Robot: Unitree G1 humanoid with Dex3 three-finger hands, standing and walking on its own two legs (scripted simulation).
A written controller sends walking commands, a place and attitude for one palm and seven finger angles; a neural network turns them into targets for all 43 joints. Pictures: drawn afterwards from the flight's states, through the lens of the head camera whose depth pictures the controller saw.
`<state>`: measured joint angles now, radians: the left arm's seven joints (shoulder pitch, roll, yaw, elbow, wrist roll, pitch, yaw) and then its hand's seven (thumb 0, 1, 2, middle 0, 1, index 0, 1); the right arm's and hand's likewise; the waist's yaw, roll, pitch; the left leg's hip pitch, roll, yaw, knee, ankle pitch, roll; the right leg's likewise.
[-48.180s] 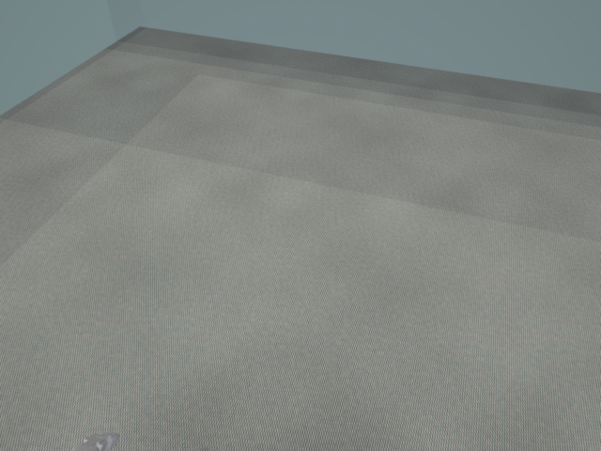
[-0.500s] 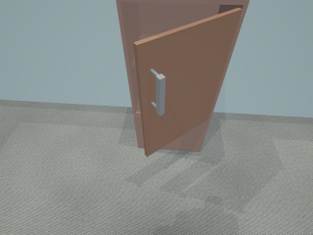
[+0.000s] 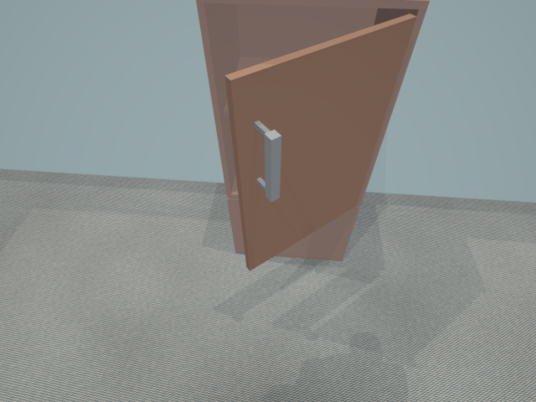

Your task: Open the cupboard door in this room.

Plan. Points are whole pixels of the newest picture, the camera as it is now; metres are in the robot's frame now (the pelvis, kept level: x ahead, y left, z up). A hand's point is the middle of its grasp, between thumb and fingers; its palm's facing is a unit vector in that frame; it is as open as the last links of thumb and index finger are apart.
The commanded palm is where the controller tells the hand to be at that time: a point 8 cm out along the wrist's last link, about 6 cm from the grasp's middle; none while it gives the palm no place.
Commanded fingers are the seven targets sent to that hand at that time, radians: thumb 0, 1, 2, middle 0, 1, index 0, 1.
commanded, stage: walk to a spot facing it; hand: left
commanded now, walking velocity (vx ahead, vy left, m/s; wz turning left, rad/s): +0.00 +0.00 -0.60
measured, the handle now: (266, 162) +0.51 +0.03 +0.05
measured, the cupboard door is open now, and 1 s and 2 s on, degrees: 40 40 40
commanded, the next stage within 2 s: none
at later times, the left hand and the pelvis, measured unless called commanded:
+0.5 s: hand out of the picture +0.10 +0.17 -0.17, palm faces -0.14 -0.94 -0.30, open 7.3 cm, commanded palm none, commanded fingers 0.00 0.90 0.90 -0.20 -0.30 -0.20 -0.30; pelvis -0.01 -0.03 -0.02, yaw -13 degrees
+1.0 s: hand (192, 381) +0.19 +0.15 -0.19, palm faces -0.42 -0.88 -0.23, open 7.4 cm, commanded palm none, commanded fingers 0.00 0.90 0.90 -0.20 -0.30 -0.20 -0.30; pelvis +0.04 -0.01 -0.01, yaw -30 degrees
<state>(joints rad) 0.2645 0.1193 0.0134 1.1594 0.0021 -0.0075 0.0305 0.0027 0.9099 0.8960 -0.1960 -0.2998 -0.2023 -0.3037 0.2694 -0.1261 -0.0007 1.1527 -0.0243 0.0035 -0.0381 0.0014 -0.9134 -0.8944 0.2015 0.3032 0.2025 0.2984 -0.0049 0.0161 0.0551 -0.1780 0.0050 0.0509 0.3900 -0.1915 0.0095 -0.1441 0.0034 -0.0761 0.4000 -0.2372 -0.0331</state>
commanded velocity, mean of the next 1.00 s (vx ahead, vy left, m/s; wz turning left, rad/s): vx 0.00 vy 0.00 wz -0.60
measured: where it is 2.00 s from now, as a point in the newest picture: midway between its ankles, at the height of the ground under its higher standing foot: outside the picture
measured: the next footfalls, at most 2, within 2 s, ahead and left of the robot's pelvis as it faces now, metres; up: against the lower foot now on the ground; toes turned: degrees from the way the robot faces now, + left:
left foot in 0.92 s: +0.12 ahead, +0.10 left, +0.00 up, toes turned -30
right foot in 1.24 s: -0.01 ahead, -0.15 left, +0.00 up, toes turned -44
